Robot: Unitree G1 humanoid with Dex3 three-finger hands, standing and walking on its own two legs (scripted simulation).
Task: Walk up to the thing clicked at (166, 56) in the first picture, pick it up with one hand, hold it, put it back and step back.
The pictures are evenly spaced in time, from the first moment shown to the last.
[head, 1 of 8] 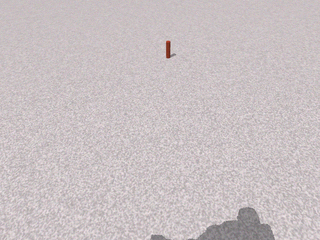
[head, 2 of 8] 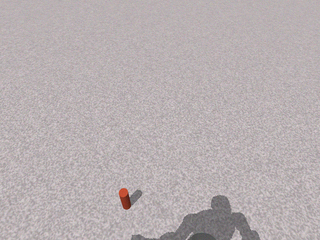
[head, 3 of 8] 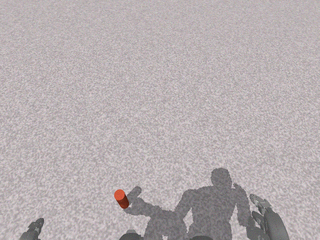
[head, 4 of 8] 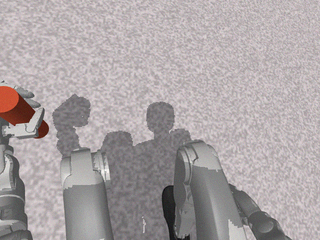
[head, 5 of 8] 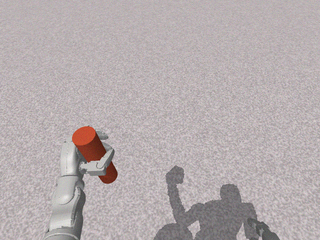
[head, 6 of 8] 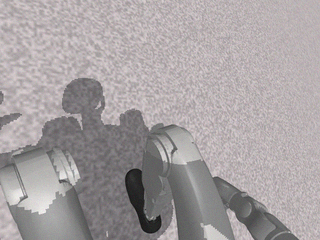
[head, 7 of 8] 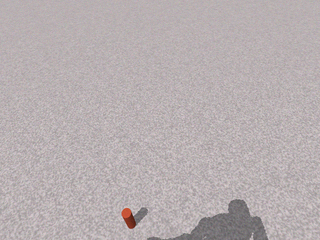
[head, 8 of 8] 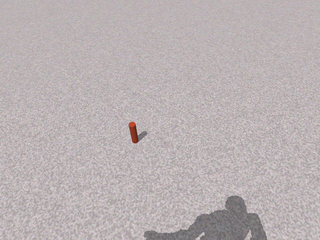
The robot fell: no
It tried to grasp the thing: yes
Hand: left
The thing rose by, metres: 0.67
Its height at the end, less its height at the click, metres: +0.00
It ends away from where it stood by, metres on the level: 0.02
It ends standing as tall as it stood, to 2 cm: yes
